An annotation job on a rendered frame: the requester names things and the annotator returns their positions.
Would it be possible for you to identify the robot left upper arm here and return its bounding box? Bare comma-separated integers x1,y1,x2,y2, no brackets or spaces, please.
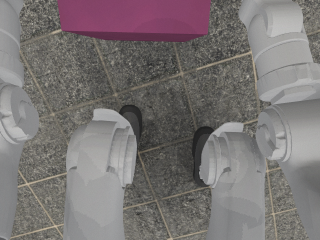
0,81,39,240

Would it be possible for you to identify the robot right shin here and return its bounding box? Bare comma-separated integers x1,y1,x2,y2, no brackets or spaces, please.
199,122,266,185

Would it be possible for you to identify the carton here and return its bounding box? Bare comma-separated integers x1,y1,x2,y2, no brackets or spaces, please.
57,0,211,42

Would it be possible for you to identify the left robot thigh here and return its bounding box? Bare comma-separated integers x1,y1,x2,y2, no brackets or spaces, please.
63,120,137,240

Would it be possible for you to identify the robot right upper arm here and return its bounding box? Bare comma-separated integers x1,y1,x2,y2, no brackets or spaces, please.
255,98,320,240

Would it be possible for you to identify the left robot forearm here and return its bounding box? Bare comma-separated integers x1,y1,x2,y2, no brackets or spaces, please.
0,0,24,88

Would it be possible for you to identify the right robot forearm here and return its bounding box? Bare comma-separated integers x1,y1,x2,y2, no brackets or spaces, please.
238,0,320,105

